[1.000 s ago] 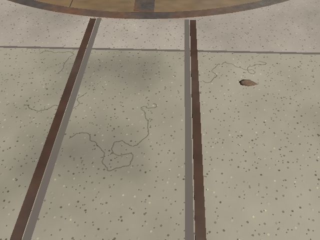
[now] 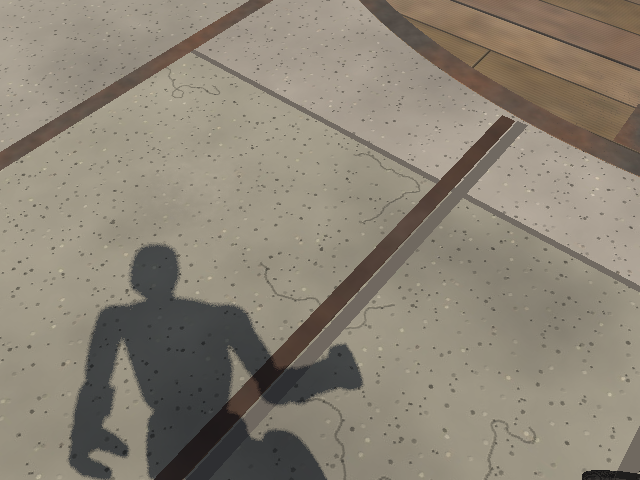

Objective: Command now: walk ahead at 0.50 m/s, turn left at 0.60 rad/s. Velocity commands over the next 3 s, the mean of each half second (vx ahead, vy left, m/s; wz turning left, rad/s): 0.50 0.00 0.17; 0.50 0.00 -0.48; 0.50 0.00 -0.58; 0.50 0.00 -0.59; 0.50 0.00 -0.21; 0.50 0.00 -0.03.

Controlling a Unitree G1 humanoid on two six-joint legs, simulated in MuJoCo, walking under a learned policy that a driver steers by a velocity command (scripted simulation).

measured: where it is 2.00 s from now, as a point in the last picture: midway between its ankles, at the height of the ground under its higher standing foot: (464, 232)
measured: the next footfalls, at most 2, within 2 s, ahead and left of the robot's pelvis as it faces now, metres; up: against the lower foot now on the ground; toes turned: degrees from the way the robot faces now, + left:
left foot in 0.14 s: +0.24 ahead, +0.14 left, +0.00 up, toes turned +8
right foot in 0.68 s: +0.57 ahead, -0.06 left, +0.00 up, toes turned -6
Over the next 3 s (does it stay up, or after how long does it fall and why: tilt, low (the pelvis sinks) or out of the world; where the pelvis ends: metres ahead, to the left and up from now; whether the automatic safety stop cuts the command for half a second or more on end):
stays up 1.36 -0.67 0.01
